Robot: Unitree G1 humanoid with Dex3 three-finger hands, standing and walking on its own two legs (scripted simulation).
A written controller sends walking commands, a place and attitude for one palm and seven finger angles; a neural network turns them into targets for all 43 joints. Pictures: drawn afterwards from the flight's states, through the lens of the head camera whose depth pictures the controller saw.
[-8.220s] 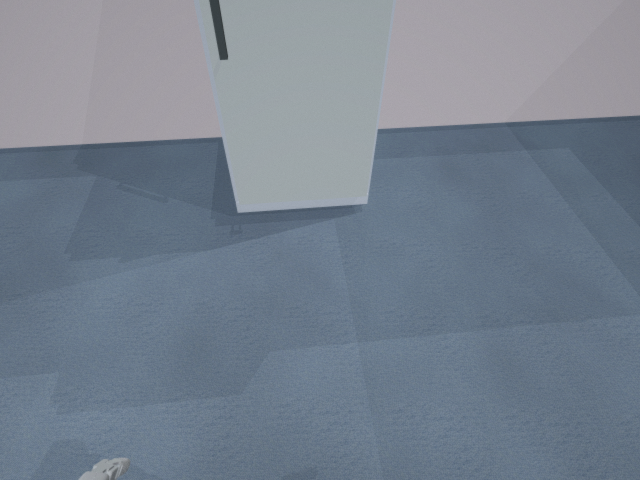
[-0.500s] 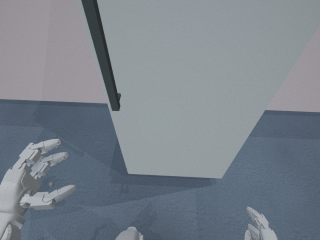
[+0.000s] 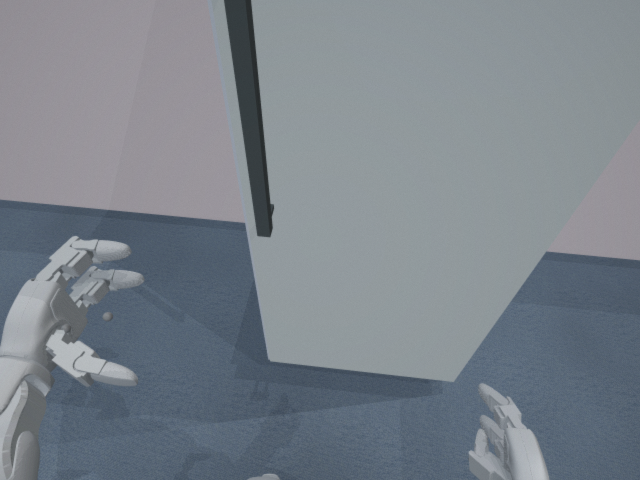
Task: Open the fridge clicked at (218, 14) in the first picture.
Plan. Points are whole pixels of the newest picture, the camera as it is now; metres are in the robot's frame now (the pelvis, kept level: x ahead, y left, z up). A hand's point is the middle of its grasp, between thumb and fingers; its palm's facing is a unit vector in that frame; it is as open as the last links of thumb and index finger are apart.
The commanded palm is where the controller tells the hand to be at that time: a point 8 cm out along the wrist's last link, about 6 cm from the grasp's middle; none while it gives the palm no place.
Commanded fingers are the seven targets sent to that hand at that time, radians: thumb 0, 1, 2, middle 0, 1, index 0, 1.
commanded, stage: raise the hand to about handle height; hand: left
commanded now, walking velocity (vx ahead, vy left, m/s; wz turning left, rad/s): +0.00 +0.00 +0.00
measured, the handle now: (255, 109) +0.52 +0.15 +0.21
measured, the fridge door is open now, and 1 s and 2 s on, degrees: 0 0 0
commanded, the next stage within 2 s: move the hooked fingers beside the handle in 0.74 s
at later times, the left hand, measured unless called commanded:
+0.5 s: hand (112, 283) +0.27 +0.26 +0.13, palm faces +0.02 -1.00 -0.05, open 14.0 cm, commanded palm +0.24 +0.30 +0.14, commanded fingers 0.00 -0.50 0.30 -0.30 -1.20 -0.30 -1.20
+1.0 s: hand (123, 274) +0.29 +0.25 +0.13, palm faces +0.04 -1.00 -0.02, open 14.0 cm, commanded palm +0.27 +0.29 +0.14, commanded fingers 0.00 -0.50 0.30 -0.30 -1.20 -0.30 -1.20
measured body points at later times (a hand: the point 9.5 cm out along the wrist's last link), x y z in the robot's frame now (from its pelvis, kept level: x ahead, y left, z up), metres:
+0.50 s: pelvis +0.00 -0.01 +0.01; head +0.00 -0.02 +0.46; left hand +0.27 +0.31 +0.14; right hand +0.16 -0.26 -0.06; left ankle +0.07 +0.10 -0.71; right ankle -0.03 -0.13 -0.71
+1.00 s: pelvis +0.01 -0.02 +0.01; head +0.01 -0.03 +0.46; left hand +0.28 +0.30 +0.14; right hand +0.17 -0.27 -0.07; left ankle +0.07 +0.10 -0.71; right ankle -0.03 -0.13 -0.71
